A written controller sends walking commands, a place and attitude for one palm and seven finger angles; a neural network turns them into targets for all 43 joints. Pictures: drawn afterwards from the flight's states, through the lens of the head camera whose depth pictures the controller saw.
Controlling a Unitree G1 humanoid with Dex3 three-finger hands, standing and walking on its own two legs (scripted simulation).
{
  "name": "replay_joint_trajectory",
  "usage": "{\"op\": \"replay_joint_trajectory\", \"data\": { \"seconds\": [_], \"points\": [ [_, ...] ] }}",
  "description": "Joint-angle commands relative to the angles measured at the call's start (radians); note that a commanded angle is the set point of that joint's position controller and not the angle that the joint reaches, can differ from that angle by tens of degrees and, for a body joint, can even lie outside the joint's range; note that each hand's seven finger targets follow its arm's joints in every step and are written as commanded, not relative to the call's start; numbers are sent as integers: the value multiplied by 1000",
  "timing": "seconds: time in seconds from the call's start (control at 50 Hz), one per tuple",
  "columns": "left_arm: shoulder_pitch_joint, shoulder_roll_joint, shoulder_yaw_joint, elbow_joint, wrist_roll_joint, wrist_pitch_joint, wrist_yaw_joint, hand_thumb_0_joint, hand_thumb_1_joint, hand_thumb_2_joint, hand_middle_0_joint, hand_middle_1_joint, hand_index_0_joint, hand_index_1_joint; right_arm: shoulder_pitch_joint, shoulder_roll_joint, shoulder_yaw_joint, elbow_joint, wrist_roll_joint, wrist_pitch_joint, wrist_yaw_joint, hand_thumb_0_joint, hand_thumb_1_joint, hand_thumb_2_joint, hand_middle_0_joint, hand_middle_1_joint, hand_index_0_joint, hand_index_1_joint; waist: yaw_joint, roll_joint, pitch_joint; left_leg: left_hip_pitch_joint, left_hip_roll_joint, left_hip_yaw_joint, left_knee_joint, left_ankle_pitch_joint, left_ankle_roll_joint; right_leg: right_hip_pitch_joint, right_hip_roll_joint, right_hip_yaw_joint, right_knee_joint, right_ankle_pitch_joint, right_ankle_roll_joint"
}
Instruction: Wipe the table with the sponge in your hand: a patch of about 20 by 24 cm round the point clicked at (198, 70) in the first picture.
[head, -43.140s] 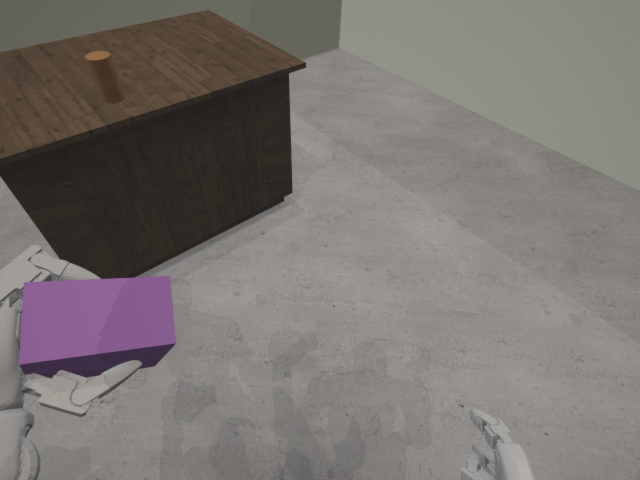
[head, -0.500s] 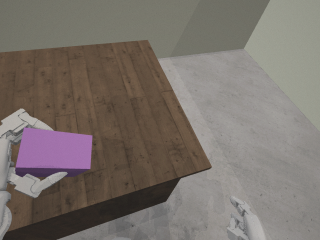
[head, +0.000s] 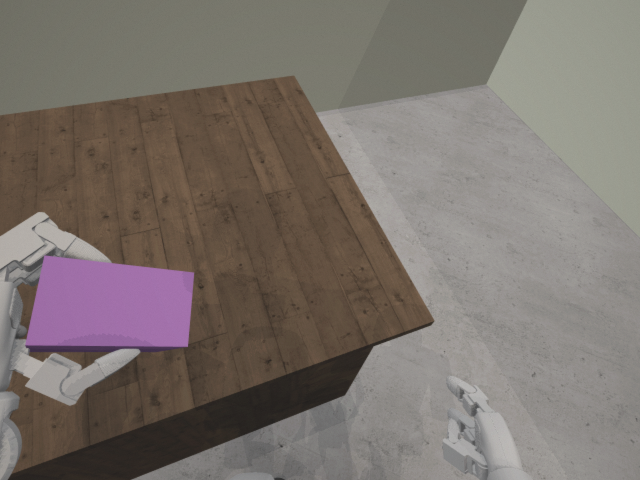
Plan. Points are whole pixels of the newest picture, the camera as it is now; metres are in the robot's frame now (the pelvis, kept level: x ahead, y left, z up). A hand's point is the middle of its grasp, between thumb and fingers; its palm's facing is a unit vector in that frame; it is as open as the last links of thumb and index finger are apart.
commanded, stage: come to a stop and stand still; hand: left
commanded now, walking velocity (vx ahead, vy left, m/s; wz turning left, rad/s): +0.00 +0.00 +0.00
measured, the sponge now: (131, 313) +0.24 +0.21 +0.13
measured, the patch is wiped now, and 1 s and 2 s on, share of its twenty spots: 0.00 0.00 0.00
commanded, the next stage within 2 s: look again from close up in 0.54 s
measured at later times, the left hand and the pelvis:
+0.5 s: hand (103, 334) +0.20 +0.21 +0.16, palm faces +0.30 -0.86 -0.41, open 10.2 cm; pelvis -0.01 -0.03 +0.00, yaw +0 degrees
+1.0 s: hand (94, 314) +0.22 +0.22 +0.16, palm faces +0.31 -0.86 -0.40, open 10.2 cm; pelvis +0.00 -0.02 +0.00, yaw +0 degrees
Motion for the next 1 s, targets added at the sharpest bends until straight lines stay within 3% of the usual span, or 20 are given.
{"op": "replay_joint_trajectory", "data": {
  "seconds": [0.0,0.04,0.06,0.12,0.22,0.24,0.26,0.3,0.34,0.36,0.44,0.46,0.54,0.56,0.64,0.68,0.74,0.76,0.84,0.98],
  "points": [
    [16,177,164,-196,-27,-88,21,0,100,1300,-1200,-1600,-1200,-1600,-46,-161,-78,-151,6,-57,-27,0,-900,-900,200,300,200,300,-10,157,-256,78,162,-163,-131,106,-105,83,-40,30,-32,87,-59],
    [39,191,190,-115,-28,-83,22,0,100,1300,-1200,-1600,-1200,-1600,-38,-175,-87,-137,10,-53,-36,0,-900,-900,200,300,200,300,-14,121,-229,81,156,-166,-141,61,-100,53,-37,42,-47,75,-59],
    [23,125,134,-91,-33,-84,12,0,100,1300,-1200,-1600,-1200,-1600,-31,-160,-82,-137,13,-49,-37,0,-900,-900,200,300,200,300,-21,111,-212,74,158,-162,-150,34,-99,42,-39,36,-57,53,-57],
    [-21,130,124,-54,-33,-87,4,0,100,1300,-1200,-1600,-1200,-1600,-32,-172,-87,-136,18,-55,-46,0,-900,-900,200,300,200,300,-25,62,-186,65,154,-169,-155,-57,-74,12,-42,58,-90,-1,-53],
    [-81,112,65,-107,-20,-89,2,0,100,1300,-1200,-1600,-1200,-1600,-48,-176,-85,-141,21,-73,-51,0,-900,-900,200,300,200,300,-23,67,-182,65,141,-162,-147,-96,-53,9,-46,83,-111,-26,-55],
    [-93,146,87,-128,-15,-87,10,0,100,1300,-1200,-1600,-1200,-1600,-57,-183,-86,-137,22,-75,-51,0,-900,-900,200,300,200,300,-21,89,-185,74,140,-166,-151,-107,-54,1,-42,88,-109,-41,-56],
    [-98,115,58,-137,-16,-90,9,0,100,1300,-1200,-1600,-1200,-1600,-56,-171,-81,-139,20,-76,-52,0,-900,-900,200,300,200,300,-21,102,-190,62,140,-161,-153,-124,-51,13,-45,82,-107,-50,-55],
    [-90,140,79,-148,-14,-91,16,0,100,1300,-1200,-1600,-1200,-1600,-53,-172,-82,-144,18,-86,-54,0,-900,-900,200,300,200,300,-18,104,-173,49,134,-159,-142,-131,-48,5,-48,93,-121,-56,-58],
    [-75,198,133,-157,-13,-90,27,0,100,1300,-1200,-1600,-1200,-1600,-48,-182,-87,-134,17,-86,-56,0,-900,-900,200,300,200,300,-18,121,-177,42,131,-167,-135,-129,-51,5,-49,101,-123,-63,-63],
    [-68,147,100,-147,-20,-91,23,0,100,1300,-1200,-1600,-1200,-1600,-45,-164,-82,-136,18,-85,-57,0,-900,-900,200,300,200,300,-21,116,-177,39,132,-159,-132,-127,-51,8,-51,95,-124,-64,-63],
    [-15,178,144,-101,-28,-91,28,0,100,1300,-1200,-1600,-1200,-1600,-39,-177,-88,-126,16,-85,-60,0,-900,-900,200,300,200,300,-19,122,-186,56,131,-167,-122,-81,-55,3,-49,98,-126,-35,-67],
    [-19,134,111,-103,-34,-93,21,0,100,1300,-1200,-1600,-1200,-1600,-36,-167,-84,-128,17,-81,-59,0,-900,-900,200,300,200,300,-22,110,-194,60,135,-164,-122,-65,-53,12,-47,94,-120,-18,-65],
    [-3,145,118,-71,-37,-86,16,0,100,1300,-1200,-1600,-1200,-1600,-45,-176,-86,-125,19,-83,-61,0,-900,-900,200,300,200,300,-20,91,-201,85,138,-162,-124,-22,-51,9,-45,94,-117,20,-59],
    [-10,112,88,-64,-38,-84,11,0,100,1300,-1200,-1600,-1200,-1600,-39,-170,-83,-124,19,-81,-60,0,-900,-900,200,300,200,300,-21,61,-202,82,140,-161,-127,-22,-50,15,-43,88,-116,20,-56],
    [-48,145,98,-90,-33,-76,12,0,100,1300,-1200,-1600,-1200,-1600,-51,-179,-84,-124,18,-84,-63,0,-900,-900,200,300,200,300,-19,67,-203,98,140,-160,-127,-1,-47,14,-44,99,-115,47,-54],
    [-65,125,78,-114,-33,-77,12,0,100,1300,-1200,-1600,-1200,-1600,-52,-174,-83,-128,19,-86,-64,0,-900,-900,200,300,200,300,-18,60,-215,105,139,-158,-123,36,-46,34,-44,96,-102,90,-54],
    [-68,166,108,-147,-31,-73,20,0,100,1300,-1200,-1600,-1200,-1600,-54,-179,-85,-123,17,-86,-65,0,-900,-900,200,300,200,300,-16,98,-233,114,137,-158,-118,69,-49,55,-47,97,-90,126,-57],
    [-67,133,84,-153,-34,-75,19,0,100,1300,-1200,-1600,-1200,-1600,-54,-166,-81,-125,17,-83,-64,0,-900,-900,200,300,200,300,-16,111,-238,115,140,-156,-121,86,-50,65,-48,89,-82,137,-58],
    [-28,166,120,-141,-36,-71,24,0,100,1300,-1200,-1600,-1200,-1600,-51,-173,-83,-123,16,-78,-64,0,-900,-900,200,300,200,300,-14,114,-236,114,141,-161,-118,118,-53,74,-48,85,-83,163,-58],
    [-6,125,90,-109,-41,-67,14,0,100,1300,-1200,-1600,-1200,-1600,-47,-167,-83,-131,19,-63,-61,0,-900,-900,200,300,200,300,-16,96,-231,114,152,-160,-128,144,-56,75,-46,72,-83,172,-52]
  ]
}}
